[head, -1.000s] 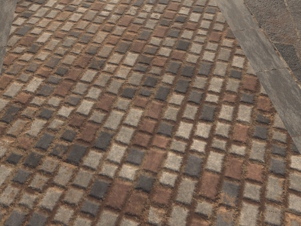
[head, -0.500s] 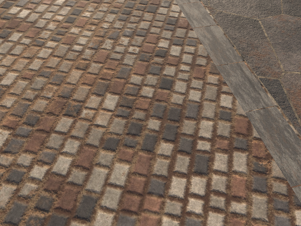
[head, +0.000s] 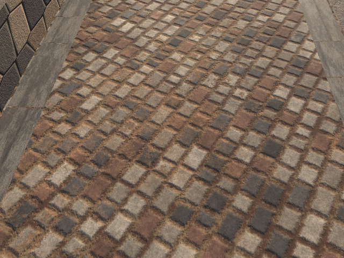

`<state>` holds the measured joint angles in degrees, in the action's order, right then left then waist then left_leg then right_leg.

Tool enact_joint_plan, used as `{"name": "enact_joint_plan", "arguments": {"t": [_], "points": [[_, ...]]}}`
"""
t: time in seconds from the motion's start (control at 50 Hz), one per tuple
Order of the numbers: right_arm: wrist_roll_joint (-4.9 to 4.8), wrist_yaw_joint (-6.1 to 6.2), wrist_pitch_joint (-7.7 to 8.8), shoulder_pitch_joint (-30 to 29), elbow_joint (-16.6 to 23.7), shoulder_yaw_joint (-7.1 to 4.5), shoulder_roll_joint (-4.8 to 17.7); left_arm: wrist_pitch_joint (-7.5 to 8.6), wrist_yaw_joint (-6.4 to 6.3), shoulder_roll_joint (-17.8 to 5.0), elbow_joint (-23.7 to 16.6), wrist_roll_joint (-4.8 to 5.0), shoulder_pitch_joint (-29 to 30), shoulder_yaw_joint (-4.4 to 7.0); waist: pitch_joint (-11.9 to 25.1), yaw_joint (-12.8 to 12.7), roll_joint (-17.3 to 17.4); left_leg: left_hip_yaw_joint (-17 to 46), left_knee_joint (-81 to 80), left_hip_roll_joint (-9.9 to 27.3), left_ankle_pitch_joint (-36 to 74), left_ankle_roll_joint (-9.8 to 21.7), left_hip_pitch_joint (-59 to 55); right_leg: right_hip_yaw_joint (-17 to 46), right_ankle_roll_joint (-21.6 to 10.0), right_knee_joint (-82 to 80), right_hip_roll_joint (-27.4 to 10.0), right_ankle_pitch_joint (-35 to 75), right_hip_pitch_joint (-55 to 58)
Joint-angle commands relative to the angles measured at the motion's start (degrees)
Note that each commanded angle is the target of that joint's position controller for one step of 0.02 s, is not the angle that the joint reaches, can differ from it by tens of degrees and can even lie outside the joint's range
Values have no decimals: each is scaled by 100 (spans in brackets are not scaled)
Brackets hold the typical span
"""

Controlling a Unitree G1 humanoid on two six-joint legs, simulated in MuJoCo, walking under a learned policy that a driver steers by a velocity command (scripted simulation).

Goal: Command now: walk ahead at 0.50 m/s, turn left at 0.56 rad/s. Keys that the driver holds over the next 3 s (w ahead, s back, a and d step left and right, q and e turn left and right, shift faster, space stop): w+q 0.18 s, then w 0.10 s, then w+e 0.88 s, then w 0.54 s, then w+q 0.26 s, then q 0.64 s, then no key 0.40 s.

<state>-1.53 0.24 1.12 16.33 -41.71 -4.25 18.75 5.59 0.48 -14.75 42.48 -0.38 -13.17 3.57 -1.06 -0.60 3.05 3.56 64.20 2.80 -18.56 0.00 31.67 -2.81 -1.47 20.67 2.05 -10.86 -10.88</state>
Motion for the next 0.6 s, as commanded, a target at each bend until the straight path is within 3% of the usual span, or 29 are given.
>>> {"name": "enact_joint_plan", "arguments": {"t": [0.02,0.14,0.22,0.26,0.28,0.3,0.32,0.34,0.36,0.38,0.4,0.42,0.46,0.5,0.54,0.6], "points": [[29,-52,27,-180,560,-20,121,118,-15,-750,-201,19,124,197,-85,-1,-797,219,-334,426,521,-113,991,1099,-998,-1201,-1664,1131,516],[29,-254,121,-1090,846,78,11,33,-62,-1076,51,69,-74,264,-215,-294,-573,-216,-2183,294,2049,7,573,-44,-780,-1229,-1530,1703,708],[33,-343,107,-1547,1140,64,79,-82,-56,-1276,289,199,-434,317,-318,-320,-580,-428,-2782,96,1483,301,401,-268,-643,-910,-1779,2390,1303],[83,-332,90,-1232,1138,-39,278,-148,-67,-1451,356,238,-469,350,-12,-12,-750,-699,-2944,-278,902,546,-370,-421,-555,-165,-1806,4159,1490],[91,-304,75,-533,960,-165,484,-186,-79,-1462,378,245,-418,331,384,436,-701,-818,-3245,-496,1082,716,-1396,-611,-431,724,-1686,4745,1322],[77,-217,47,342,706,-323,784,-177,-97,-1282,406,197,-529,234,845,857,-555,-588,-3356,-479,1411,883,-2984,-728,-260,1894,-1484,4241,446],[144,-119,37,919,619,-454,1468,-97,-35,-672,162,8,-952,-8,1676,739,697,1962,-3363,1163,1101,1667,-5362,-786,107,4236,-808,929,-1951],[96,-121,76,992,699,-349,1275,23,25,-643,320,68,-1084,-76,2695,728,832,4088,-4276,2094,734,2212,-5708,360,152,5471,-188,-2375,-2629],[146,-166,129,795,652,-214,907,61,70,-1175,208,330,-476,98,2002,885,263,3245,-4419,1910,652,1874,-5127,791,70,5782,-478,-2133,-3075],[155,-168,173,494,590,-169,781,76,71,-1098,61,395,-86,70,1158,733,209,2283,-4511,1658,943,1635,-4213,682,13,5493,-709,-1695,-3200],[156,-173,214,134,524,-114,590,58,30,-1007,83,286,16,63,692,490,19,1673,-4670,1391,1212,1439,-3439,640,27,5031,-930,-1255,-3050],[188,-182,267,-139,532,-54,379,-21,7,-1002,157,220,-108,99,458,270,174,1201,-4889,1185,1486,1318,-2866,692,53,4750,-1078,-909,-2703],[223,-192,391,-362,479,-54,285,-202,-3,-792,350,224,-514,80,381,28,246,742,-5335,1094,1593,1327,-2272,740,153,4646,-1108,-463,-2191],[257,-173,495,-416,353,-77,313,-311,-43,-669,354,224,-444,78,147,-41,119,273,-5603,1073,1830,1307,-2092,853,247,4390,-1072,-57,-2377],[297,-116,526,-319,207,-92,314,-319,-60,-622,274,203,-159,84,-40,26,36,-116,-5691,1027,2082,1224,-2248,999,309,3877,-1012,507,-2760],[276,-48,524,-295,87,-99,374,-250,20,-517,192,167,177,56,-138,127,0,-687,-5766,901,2249,1034,-2451,860,284,2827,-891,1491,-2753]]}}
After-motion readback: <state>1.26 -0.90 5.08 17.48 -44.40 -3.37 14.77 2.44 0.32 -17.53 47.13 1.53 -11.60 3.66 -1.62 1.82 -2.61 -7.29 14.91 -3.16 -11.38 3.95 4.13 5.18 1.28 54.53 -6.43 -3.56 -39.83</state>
